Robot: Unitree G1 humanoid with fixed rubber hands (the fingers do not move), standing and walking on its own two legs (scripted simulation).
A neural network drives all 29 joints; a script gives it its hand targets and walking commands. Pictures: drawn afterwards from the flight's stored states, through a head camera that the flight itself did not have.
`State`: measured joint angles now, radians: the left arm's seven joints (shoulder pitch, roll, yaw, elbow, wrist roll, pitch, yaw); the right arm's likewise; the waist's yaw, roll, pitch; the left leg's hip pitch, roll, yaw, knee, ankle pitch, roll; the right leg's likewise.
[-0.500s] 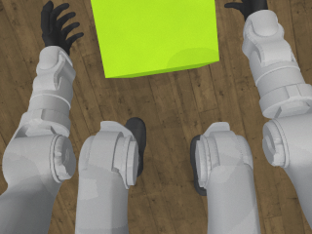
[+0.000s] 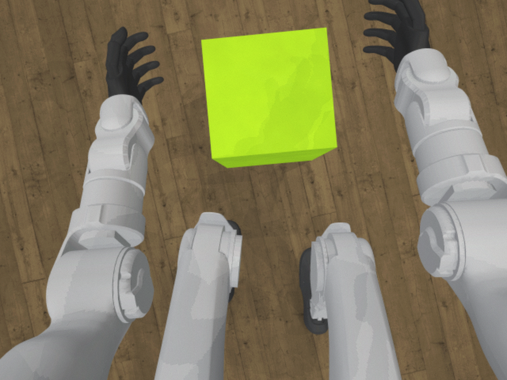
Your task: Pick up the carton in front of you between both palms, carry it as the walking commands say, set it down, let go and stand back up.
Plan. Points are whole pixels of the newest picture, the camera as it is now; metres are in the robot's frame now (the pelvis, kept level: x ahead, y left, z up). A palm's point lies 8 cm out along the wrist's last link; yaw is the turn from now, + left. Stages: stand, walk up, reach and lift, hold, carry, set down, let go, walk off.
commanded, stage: set down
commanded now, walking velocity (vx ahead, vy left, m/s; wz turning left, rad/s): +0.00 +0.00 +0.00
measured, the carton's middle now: (267, 111) +0.52 +0.03 -0.34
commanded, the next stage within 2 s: let go in 0.54 s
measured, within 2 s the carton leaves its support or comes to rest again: neither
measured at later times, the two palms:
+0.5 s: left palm (40, 66) +0.46 +0.24 +0.04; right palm (505, 0) +0.53 -0.16 +0.04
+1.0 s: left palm out of the picture +0.37 +0.26 +0.16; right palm out of the picture +0.42 -0.18 +0.16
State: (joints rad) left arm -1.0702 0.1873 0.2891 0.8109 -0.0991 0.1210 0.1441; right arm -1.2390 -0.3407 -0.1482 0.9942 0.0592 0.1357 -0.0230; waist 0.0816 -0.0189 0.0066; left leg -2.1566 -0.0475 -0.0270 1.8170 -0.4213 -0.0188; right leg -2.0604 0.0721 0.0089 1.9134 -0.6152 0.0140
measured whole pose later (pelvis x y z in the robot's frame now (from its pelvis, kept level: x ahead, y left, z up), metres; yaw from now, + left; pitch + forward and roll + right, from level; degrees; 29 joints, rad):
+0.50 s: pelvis +0.04 -0.01 +0.13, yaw +1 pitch +45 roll +1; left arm -0.80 0.16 0.33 0.73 -0.07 0.11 0.05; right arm -0.95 -0.25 -0.20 0.83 -0.04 0.14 -0.01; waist 0.08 -0.01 -0.17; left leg -1.77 -0.04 -0.03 1.34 -0.36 -0.02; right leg -1.70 0.06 0.03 1.43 -0.52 0.00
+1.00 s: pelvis +0.09 +0.02 +0.26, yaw +1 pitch +29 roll -1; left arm -0.23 0.19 0.14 0.55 0.03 0.04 -0.06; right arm -0.32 -0.16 -0.18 0.61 -0.07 0.05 -0.01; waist 0.05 0.01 -0.08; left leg -1.04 -0.04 -0.03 0.80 -0.26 0.02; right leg -0.95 0.04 0.06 0.82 -0.38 0.02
